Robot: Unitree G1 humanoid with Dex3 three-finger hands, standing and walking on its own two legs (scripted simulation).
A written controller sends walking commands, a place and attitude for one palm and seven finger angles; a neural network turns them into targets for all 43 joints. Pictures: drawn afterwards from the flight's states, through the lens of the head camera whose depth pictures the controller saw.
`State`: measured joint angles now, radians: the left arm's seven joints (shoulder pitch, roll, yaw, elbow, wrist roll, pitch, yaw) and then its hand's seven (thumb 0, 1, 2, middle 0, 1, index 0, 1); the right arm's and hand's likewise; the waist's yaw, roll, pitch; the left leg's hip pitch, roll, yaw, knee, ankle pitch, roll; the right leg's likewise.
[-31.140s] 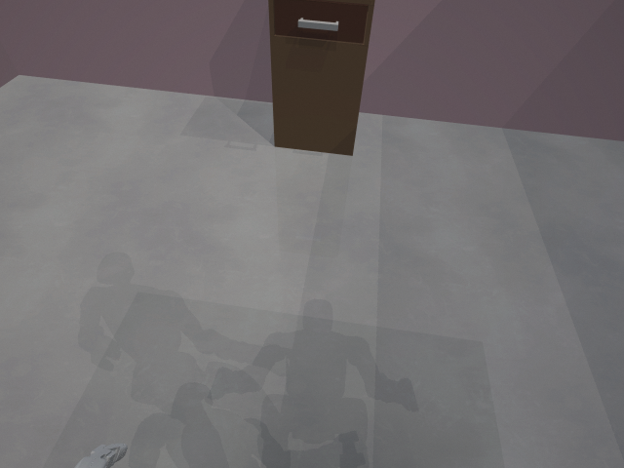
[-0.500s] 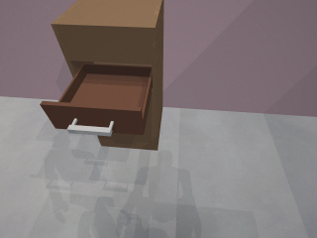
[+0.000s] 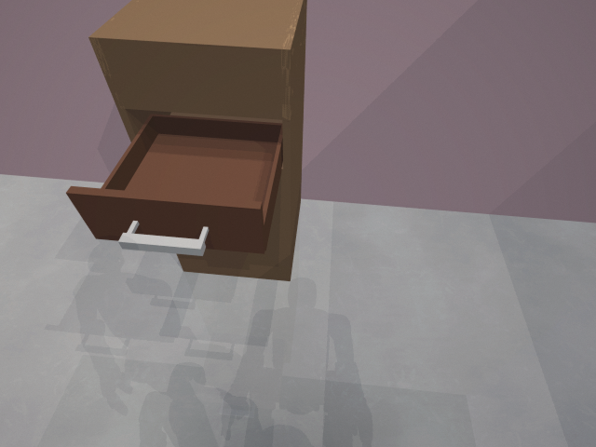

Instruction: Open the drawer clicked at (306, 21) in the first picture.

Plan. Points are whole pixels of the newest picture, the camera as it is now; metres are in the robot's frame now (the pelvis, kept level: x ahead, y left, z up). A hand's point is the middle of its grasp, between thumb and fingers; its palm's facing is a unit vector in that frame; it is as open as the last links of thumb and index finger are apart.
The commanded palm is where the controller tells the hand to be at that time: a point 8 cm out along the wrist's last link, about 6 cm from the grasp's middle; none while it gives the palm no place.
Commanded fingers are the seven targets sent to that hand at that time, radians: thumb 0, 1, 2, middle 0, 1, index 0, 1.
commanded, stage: look to check the result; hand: left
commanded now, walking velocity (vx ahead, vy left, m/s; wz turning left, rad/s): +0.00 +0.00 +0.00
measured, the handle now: (166, 236) +0.51 +0.30 -0.11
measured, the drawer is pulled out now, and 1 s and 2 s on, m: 0.30 0.30 0.30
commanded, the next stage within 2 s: stand and wait in 0.48 s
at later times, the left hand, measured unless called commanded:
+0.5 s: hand out of the picture +0.00 +0.16 -0.17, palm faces +0.06 -0.98 -0.18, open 7.4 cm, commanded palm none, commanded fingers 0.00 0.90 0.90 -0.20 -0.30 -0.20 -0.30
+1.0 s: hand out of the picture +0.02 +0.16 -0.17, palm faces +0.05 -0.98 -0.19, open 7.4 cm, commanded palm none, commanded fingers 0.00 0.90 0.90 -0.20 -0.30 -0.20 -0.30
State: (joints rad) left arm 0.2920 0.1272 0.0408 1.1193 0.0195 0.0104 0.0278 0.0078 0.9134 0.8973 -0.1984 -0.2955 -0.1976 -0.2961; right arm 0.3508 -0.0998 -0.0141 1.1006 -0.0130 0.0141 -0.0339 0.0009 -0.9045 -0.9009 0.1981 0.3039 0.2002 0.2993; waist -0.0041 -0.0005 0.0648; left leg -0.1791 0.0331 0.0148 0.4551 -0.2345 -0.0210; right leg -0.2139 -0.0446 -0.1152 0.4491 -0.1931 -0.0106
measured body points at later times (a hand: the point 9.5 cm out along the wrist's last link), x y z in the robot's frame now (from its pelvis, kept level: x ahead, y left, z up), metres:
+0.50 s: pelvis +0.01 +0.00 +0.00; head +0.03 -0.01 +0.45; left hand +0.00 +0.22 -0.16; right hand -0.01 -0.21 -0.16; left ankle +0.01 +0.13 -0.74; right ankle +0.03 -0.11 -0.74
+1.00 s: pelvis +0.02 -0.01 +0.00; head +0.04 -0.01 +0.45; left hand +0.02 +0.21 -0.16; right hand +0.01 -0.21 -0.16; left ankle +0.01 +0.13 -0.74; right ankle +0.03 -0.11 -0.74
